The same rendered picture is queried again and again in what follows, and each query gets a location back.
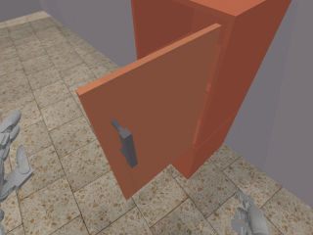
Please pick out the cupboard door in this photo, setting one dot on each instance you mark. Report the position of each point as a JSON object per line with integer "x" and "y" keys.
{"x": 158, "y": 99}

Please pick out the right robot hand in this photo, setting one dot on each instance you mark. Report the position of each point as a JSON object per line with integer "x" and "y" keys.
{"x": 250, "y": 221}

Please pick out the handle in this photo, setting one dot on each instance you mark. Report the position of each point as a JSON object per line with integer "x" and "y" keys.
{"x": 127, "y": 142}

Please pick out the left robot hand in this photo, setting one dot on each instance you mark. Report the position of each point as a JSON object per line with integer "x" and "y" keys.
{"x": 9, "y": 130}

